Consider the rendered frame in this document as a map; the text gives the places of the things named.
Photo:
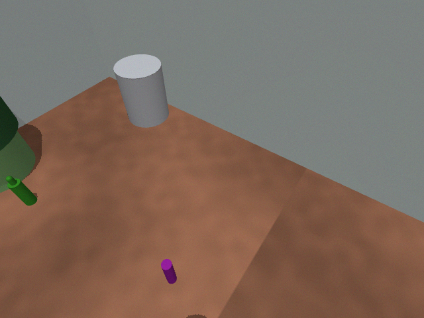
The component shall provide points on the potted plant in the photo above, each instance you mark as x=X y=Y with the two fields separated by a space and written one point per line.
x=16 y=157

